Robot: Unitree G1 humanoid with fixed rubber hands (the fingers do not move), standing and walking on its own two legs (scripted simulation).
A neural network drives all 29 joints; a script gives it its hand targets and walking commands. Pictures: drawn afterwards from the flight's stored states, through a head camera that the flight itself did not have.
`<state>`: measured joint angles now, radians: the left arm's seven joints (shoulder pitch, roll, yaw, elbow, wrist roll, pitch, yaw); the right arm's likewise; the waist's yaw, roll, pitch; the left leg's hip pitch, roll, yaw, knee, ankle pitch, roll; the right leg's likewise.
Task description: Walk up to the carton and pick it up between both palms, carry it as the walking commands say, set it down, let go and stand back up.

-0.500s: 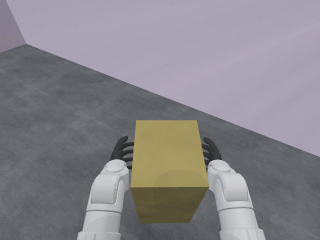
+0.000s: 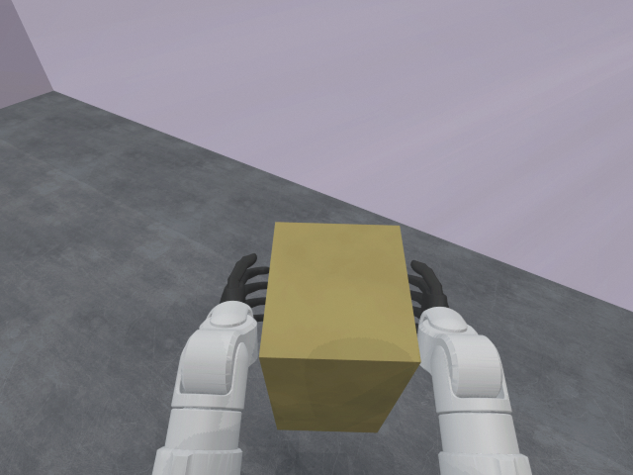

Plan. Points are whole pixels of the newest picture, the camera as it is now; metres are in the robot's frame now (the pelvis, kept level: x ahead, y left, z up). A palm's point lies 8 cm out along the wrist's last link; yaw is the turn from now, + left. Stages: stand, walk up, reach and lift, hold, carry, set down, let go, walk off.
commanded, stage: carry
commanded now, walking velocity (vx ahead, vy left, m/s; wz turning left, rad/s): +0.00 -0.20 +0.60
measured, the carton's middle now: (331, 338) +0.31 +0.00 +0.02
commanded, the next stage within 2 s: none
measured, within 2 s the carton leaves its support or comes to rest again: neither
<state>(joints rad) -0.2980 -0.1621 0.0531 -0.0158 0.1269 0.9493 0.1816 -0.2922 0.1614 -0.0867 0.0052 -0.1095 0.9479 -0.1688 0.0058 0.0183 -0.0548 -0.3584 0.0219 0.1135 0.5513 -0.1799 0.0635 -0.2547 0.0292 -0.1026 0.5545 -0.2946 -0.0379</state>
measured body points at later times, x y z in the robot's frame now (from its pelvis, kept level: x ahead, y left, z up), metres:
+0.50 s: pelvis +0.00 -0.03 -0.02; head -0.01 -0.02 +0.43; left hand +0.29 +0.13 +0.08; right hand +0.31 -0.11 +0.08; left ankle +0.04 +0.07 -0.73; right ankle +0.01 -0.09 -0.73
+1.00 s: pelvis -0.03 -0.07 +0.00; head +0.00 -0.06 +0.45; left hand +0.24 +0.14 +0.10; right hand +0.31 -0.10 +0.09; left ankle -0.06 +0.05 -0.67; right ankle -0.03 -0.16 -0.73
